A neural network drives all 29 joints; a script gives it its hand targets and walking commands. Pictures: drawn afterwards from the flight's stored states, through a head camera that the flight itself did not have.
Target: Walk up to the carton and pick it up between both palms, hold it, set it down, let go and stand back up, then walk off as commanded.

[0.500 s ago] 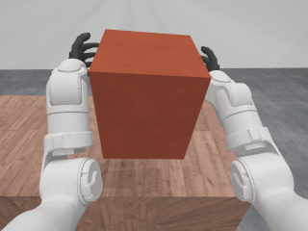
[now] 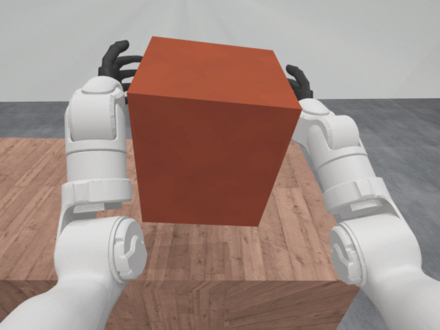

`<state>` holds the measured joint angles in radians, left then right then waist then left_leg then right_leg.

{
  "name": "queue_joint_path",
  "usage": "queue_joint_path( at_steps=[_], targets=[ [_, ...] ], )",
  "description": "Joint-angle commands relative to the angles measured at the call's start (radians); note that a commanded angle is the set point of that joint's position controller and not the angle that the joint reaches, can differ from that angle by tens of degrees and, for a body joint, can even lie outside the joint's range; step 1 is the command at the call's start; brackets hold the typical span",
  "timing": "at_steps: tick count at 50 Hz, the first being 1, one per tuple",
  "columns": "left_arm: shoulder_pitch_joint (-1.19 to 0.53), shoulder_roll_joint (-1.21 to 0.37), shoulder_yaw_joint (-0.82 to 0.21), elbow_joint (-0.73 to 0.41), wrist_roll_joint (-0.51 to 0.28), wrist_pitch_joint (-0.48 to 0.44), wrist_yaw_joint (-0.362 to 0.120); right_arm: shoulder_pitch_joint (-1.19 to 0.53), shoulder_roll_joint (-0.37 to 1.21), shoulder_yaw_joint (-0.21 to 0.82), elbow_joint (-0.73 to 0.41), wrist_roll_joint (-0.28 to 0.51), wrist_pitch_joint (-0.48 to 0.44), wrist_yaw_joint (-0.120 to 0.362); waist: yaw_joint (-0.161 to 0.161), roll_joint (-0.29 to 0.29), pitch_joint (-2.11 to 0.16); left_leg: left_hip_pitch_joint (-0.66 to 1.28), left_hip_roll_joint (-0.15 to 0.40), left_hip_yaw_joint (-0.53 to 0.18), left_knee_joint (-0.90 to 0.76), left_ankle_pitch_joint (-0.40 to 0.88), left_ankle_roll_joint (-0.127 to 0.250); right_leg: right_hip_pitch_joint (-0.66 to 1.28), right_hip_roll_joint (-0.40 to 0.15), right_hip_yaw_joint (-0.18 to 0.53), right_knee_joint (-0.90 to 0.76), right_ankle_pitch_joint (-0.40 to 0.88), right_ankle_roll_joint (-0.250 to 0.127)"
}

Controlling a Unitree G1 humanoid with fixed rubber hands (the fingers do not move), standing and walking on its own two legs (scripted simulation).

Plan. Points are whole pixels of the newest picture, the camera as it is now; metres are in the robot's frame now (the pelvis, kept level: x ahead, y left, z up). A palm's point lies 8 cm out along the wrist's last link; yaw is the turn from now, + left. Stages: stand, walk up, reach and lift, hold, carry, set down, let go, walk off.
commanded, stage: hold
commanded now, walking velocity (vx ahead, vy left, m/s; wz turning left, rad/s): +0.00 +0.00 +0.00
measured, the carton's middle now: (207, 136) +0.38 +0.02 +0.24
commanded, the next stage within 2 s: set down in 0.36 s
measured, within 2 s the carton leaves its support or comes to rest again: neither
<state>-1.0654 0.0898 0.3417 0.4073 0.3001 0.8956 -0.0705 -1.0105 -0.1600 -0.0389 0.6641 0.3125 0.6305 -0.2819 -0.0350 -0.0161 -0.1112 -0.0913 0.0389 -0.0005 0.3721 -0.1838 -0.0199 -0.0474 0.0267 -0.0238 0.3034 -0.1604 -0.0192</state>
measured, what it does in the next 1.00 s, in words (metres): stands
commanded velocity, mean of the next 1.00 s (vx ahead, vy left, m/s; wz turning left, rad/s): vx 0.00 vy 0.00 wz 0.00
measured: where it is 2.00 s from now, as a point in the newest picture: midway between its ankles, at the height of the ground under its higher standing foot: outside the picture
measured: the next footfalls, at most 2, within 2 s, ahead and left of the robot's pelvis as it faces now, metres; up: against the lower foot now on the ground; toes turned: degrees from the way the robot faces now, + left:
none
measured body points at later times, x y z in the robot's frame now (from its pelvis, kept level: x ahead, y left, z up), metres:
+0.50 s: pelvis +0.00 +0.00 +0.00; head -0.08 +0.02 +0.44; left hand +0.38 +0.17 +0.34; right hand +0.39 -0.14 +0.30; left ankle +0.02 +0.13 -0.75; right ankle +0.01 -0.11 -0.75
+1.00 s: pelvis +0.02 +0.00 +0.00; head -0.05 +0.02 +0.45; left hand +0.40 +0.17 +0.30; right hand +0.42 -0.13 +0.26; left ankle +0.02 +0.13 -0.75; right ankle +0.01 -0.11 -0.75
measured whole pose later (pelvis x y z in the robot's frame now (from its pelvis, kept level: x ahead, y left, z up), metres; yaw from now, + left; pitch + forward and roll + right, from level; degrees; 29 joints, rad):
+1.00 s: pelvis +0.02 +0.00 +0.00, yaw +0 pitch -4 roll -1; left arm -0.94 0.00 0.40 0.29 0.39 0.71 -0.10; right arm -0.94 -0.08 -0.10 0.77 0.18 0.30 -0.20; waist -0.03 -0.04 -0.09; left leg -0.08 0.04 0.00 0.35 -0.19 -0.03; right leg -0.04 0.03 -0.03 0.29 -0.18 -0.02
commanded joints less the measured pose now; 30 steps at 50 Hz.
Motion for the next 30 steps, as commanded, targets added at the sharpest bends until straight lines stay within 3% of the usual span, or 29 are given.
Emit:
queue_joint_path(
  at_steps=[1,3,4,5,6,7,8,9,10,11,14,15,16,17,18,19,20,21,22,23,24,25,26,27,28,30],
  targets=[
    [-0.481,-0.635,-0.317,-0.028,-0.182,-0.039,-0.138,-0.967,0.597,0.285,-0.383,0.209,-0.058,0.132,-0.029,0.030,-0.370,0.037,-0.076,0.011,-0.026,0.259,-0.020,0.218,0.075,0.011,-0.043,0.206,0.031],
    [-0.478,-0.641,-0.294,0.021,-0.145,-0.023,-0.144,-0.931,0.528,0.217,-0.274,0.185,-0.048,0.135,-0.055,0.073,-0.268,0.029,-0.068,0.009,-0.050,0.197,-0.024,0.170,0.072,0.010,-0.049,0.134,0.027],
    [-0.456,-0.629,-0.259,0.007,-0.140,-0.019,-0.147,-0.911,0.574,0.234,-0.292,0.194,-0.035,0.137,-0.026,0.048,-0.261,0.013,-0.062,-0.003,-0.062,0.196,-0.021,0.182,0.080,0.012,-0.055,0.122,0.020],
    [-0.534,-0.623,-0.277,-0.020,-0.155,-0.030,-0.148,-0.949,0.559,0.237,-0.277,0.178,-0.043,0.139,-0.028,0.047,-0.290,0.018,-0.064,0.012,-0.061,0.194,-0.019,0.186,0.070,0.006,-0.044,0.122,0.027],
    [-0.495,-0.661,-0.340,-0.131,-0.180,-0.032,-0.144,-0.933,0.581,0.262,-0.398,0.205,-0.059,0.136,-0.046,0.057,-0.426,0.067,-0.067,0.010,-0.036,0.295,-0.031,0.239,0.082,0.005,-0.024,0.252,0.026],
    [-0.506,-0.604,-0.314,-0.074,-0.175,-0.032,-0.141,-0.899,0.555,0.238,-0.300,0.203,-0.032,0.132,-0.055,0.065,-0.311,0.064,-0.073,0.005,-0.036,0.264,-0.033,0.185,0.065,0.011,-0.037,0.211,0.033],
    [-0.521,-0.634,-0.329,-0.102,-0.184,-0.031,-0.147,-0.941,0.577,0.258,-0.385,0.219,-0.047,0.131,-0.054,0.071,-0.385,0.058,-0.072,0.004,-0.026,0.272,-0.031,0.206,0.077,0.004,-0.029,0.217,0.030],
    [-0.495,-0.638,-0.354,-0.067,-0.197,-0.029,-0.142,-0.923,0.547,0.240,-0.336,0.202,-0.040,0.129,-0.071,0.069,-0.350,0.060,-0.071,0.000,-0.032,0.283,-0.035,0.200,0.073,0.015,-0.039,0.208,0.017],
    [-0.489,-0.639,-0.329,-0.018,-0.187,-0.024,-0.151,-0.974,0.550,0.236,-0.367,0.201,-0.049,0.129,-0.075,0.050,-0.315,0.040,-0.069,0.006,-0.036,0.258,-0.030,0.183,0.067,0.006,-0.044,0.198,0.023],
    [-0.486,-0.611,-0.273,0.023,-0.157,-0.017,-0.156,-0.968,0.555,0.232,-0.337,0.196,-0.039,0.130,-0.035,0.042,-0.288,-0.007,-0.070,0.003,-0.055,0.187,-0.011,0.170,0.070,0.008,-0.044,0.135,0.030],
    [-0.569,-0.624,-0.311,-0.014,-0.190,-0.040,-0.142,-0.989,0.591,0.228,-0.331,0.185,-0.049,0.147,-0.036,0.064,-0.321,-0.047,-0.063,0.016,-0.070,0.117,-0.014,0.180,0.067,0.010,-0.033,0.099,0.029],
    [-0.573,-0.628,-0.295,-0.037,-0.194,-0.049,-0.135,-1.050,0.625,0.281,-0.394,0.200,-0.065,0.145,0.003,0.015,-0.410,-0.026,-0.069,0.010,-0.055,0.182,0.004,0.212,0.063,0.019,-0.032,0.149,0.028],
    [-0.536,-0.639,-0.315,0.045,-0.199,-0.043,-0.131,-0.972,0.573,0.237,-0.282,0.176,-0.040,0.139,-0.045,0.029,-0.287,-0.023,-0.067,0.000,-0.058,0.160,-0.017,0.149,0.063,0.015,-0.049,0.113,0.029],
    [-0.539,-0.646,-0.300,0.045,-0.167,-0.039,-0.139,-0.965,0.577,0.205,-0.254,0.154,-0.046,0.141,-0.046,0.051,-0.282,-0.011,-0.060,0.001,-0.074,0.127,-0.016,0.162,0.064,0.013,-0.057,0.060,0.022],
    [-0.524,-0.627,-0.307,0.024,-0.168,-0.037,-0.140,-0.988,0.571,0.236,-0.311,0.165,-0.053,0.145,-0.031,0.048,-0.291,-0.027,-0.064,0.003,-0.074,0.122,-0.007,0.182,0.066,0.011,-0.049,0.085,0.027],
    [-0.561,-0.530,-0.286,-0.009,-0.157,-0.040,-0.146,-0.900,0.611,0.189,-0.226,0.131,-0.043,0.148,-0.060,-0.020,-0.274,-0.005,-0.069,-0.016,-0.091,0.083,0.028,0.119,0.062,0.011,-0.063,0.012,0.036],
    [-0.615,-0.548,-0.268,0.025,-0.172,-0.057,-0.153,-0.914,0.588,0.149,-0.179,0.101,-0.067,0.160,-0.058,0.006,-0.269,-0.035,-0.063,0.006,-0.090,0.045,0.021,0.111,0.044,0.002,-0.057,-0.019,0.034],
    [-0.596,-0.578,-0.321,-0.042,-0.188,-0.073,-0.146,-0.931,0.608,0.164,-0.221,0.119,-0.083,0.163,-0.068,0.028,-0.316,0.000,-0.052,-0.022,-0.083,0.115,0.011,0.122,0.061,-0.002,-0.045,0.034,0.024],
    [-0.566,-0.559,-0.293,-0.019,-0.162,-0.077,-0.156,-0.921,0.591,0.165,-0.222,0.097,-0.107,0.162,-0.048,0.039,-0.331,0.008,-0.063,-0.015,-0.076,0.147,0.008,0.131,0.056,-0.001,-0.047,0.052,0.029],
    [-0.581,-0.566,-0.296,-0.068,-0.172,-0.087,-0.147,-0.939,0.577,0.160,-0.226,0.113,-0.114,0.165,-0.062,0.047,-0.372,0.062,-0.054,-0.008,-0.069,0.201,0.005,0.134,0.056,-0.006,-0.042,0.080,0.025],
    [-0.620,-0.553,-0.288,-0.052,-0.173,-0.108,-0.148,-0.961,0.597,0.165,-0.229,0.097,-0.141,0.170,-0.038,0.027,-0.356,0.028,-0.057,-0.004,-0.069,0.184,0.009,0.133,0.051,-0.003,-0.036,0.068,0.027],
    [-0.565,-0.552,-0.300,-0.035,-0.175,-0.108,-0.151,-0.919,0.578,0.156,-0.230,0.091,-0.147,0.160,-0.058,0.032,-0.332,0.063,-0.065,-0.006,-0.058,0.258,0.002,0.138,0.052,-0.006,-0.046,0.120,0.025],
    [-0.570,-0.529,-0.217,0.042,-0.130,-0.112,-0.162,-0.954,0.557,0.103,-0.189,0.049,-0.158,0.163,-0.055,0.027,-0.280,0.049,-0.063,0.004,-0.081,0.171,0.014,0.138,0.048,-0.008,-0.066,0.045,0.027],
    [-0.546,-0.510,-0.204,0.031,-0.109,-0.131,-0.169,-0.926,0.587,0.126,-0.181,0.037,-0.183,0.170,-0.026,-0.010,-0.274,0.058,-0.065,0.009,-0.080,0.148,0.016,0.133,0.048,-0.012,-0.059,0.022,0.029],
    [-0.513,-0.527,-0.219,0.027,-0.109,-0.144,-0.174,-0.934,0.575,0.104,-0.199,0.012,-0.212,0.173,-0.021,0.038,-0.294,0.067,-0.066,0.009,-0.076,0.186,0.006,0.137,0.043,-0.014,-0.063,0.061,0.026],
    [-0.502,-0.529,-0.206,0.021,-0.070,-0.167,-0.174,-0.867,0.555,0.085,-0.120,-0.018,-0.256,0.192,-0.016,0.083,-0.256,0.074,-0.057,0.021,-0.091,0.200,-0.006,0.160,0.032,-0.038,-0.057,0.038,0.030]
  ],
)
